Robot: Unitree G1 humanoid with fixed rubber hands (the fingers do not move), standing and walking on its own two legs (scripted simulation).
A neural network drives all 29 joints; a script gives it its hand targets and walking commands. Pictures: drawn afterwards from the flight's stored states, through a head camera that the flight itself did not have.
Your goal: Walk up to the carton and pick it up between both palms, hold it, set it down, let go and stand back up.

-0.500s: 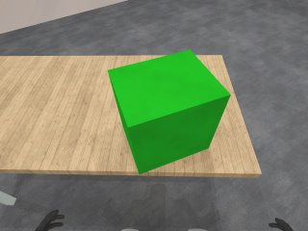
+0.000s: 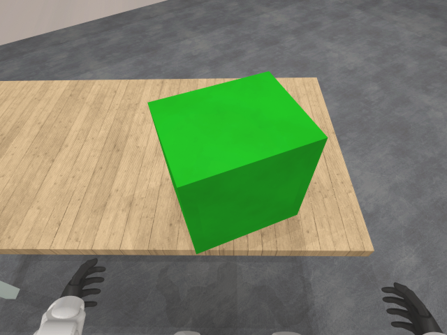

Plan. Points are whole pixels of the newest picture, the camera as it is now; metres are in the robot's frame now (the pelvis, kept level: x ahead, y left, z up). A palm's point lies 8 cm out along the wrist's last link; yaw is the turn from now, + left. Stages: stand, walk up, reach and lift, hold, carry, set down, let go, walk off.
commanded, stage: reach and lift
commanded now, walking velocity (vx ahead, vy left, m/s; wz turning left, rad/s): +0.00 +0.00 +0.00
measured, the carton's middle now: (231, 165) +0.42 +0.01 +0.02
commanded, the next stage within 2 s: none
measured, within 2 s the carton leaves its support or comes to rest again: neither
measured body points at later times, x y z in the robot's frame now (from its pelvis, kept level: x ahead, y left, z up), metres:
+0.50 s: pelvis -0.03 +0.02 +0.01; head -0.03 +0.03 +0.46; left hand +0.16 +0.27 -0.04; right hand +0.14 -0.28 -0.04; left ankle +0.01 +0.17 -0.72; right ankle +0.00 -0.10 -0.72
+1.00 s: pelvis -0.03 +0.00 +0.01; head -0.05 +0.00 +0.46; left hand +0.18 +0.21 +0.01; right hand +0.17 -0.30 -0.01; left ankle +0.01 +0.17 -0.72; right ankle +0.00 -0.10 -0.72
